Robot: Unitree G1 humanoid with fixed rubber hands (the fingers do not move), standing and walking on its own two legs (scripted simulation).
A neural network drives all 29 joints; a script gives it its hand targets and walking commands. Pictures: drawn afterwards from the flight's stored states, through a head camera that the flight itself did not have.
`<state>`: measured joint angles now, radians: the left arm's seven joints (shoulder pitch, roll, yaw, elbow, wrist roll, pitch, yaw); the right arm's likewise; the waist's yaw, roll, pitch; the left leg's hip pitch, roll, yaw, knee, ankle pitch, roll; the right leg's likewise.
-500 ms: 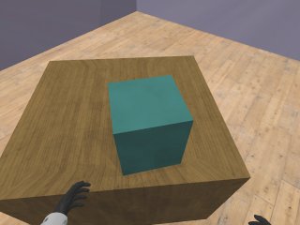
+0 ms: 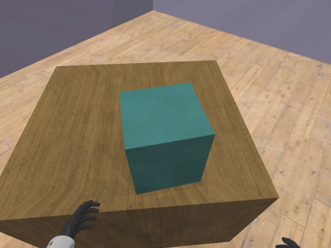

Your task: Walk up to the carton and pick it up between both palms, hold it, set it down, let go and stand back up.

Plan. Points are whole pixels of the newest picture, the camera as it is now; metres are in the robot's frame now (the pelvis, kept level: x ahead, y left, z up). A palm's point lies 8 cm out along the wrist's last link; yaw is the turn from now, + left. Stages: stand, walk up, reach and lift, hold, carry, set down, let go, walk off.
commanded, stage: stand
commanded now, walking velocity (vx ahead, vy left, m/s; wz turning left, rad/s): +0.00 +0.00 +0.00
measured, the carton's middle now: (162, 139) +0.41 +0.01 -0.01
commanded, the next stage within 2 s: none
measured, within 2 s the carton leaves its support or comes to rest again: neither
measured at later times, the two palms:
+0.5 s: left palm (70, 232) +0.18 +0.24 -0.06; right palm out of the picture +0.09 -0.32 -0.10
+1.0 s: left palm (70, 233) +0.18 +0.24 -0.06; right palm out of the picture +0.09 -0.31 -0.10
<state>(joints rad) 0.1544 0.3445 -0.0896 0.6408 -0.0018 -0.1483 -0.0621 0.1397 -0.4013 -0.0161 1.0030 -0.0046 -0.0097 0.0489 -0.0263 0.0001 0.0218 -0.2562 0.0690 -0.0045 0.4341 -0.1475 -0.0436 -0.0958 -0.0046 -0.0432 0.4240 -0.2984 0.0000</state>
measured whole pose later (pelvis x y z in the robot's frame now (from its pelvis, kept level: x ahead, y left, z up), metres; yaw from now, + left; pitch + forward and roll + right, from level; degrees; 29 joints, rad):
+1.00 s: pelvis +0.00 +0.00 +0.00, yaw +1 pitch -2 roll +0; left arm 0.14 0.34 -0.08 0.65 -0.01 -0.14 -0.07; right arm 0.13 -0.40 -0.01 1.00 0.00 0.00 0.05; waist -0.02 -0.01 0.03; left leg -0.24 0.07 -0.02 0.41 -0.14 -0.05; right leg -0.07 0.00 -0.06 0.40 -0.29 0.00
